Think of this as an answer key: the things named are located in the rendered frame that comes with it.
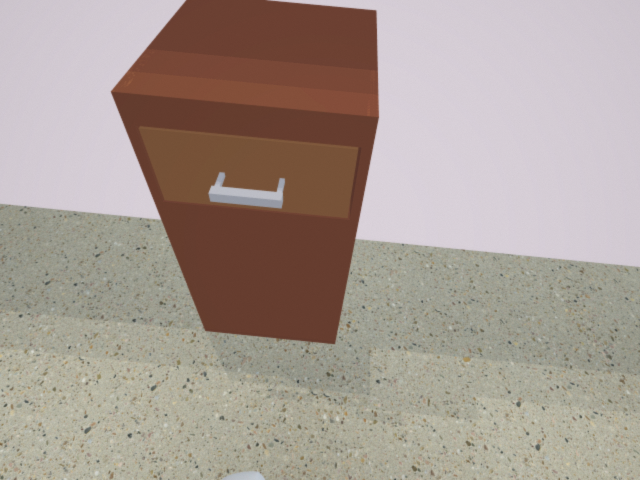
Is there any handle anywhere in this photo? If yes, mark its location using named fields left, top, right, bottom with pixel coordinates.
left=208, top=172, right=285, bottom=209

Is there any cabinet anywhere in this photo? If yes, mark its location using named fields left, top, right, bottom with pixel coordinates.
left=111, top=0, right=379, bottom=344

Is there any drawer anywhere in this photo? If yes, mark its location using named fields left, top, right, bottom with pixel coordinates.
left=139, top=126, right=358, bottom=218

